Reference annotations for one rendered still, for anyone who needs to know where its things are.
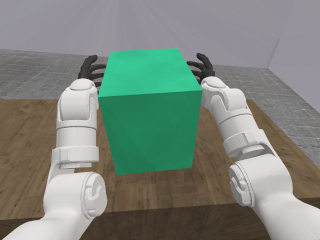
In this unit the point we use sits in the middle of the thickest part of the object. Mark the robot right upper arm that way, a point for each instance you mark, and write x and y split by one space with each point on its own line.
263 184

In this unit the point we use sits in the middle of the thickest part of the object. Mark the carton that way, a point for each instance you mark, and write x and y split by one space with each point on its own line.
150 103

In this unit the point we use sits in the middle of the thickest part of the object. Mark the robot left hand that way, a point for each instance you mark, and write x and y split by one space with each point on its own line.
87 69

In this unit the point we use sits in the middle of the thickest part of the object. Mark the left robot forearm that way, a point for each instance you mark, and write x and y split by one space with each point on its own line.
76 125

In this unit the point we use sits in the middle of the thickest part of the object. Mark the right robot forearm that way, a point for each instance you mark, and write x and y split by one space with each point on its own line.
242 137

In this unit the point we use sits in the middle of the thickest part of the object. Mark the robot left upper arm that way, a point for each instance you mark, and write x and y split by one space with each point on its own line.
71 203

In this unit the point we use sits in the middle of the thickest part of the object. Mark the pedestal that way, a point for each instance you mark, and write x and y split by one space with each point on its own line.
194 203

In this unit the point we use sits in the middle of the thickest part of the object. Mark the robot right hand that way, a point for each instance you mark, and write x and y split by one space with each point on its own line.
206 68

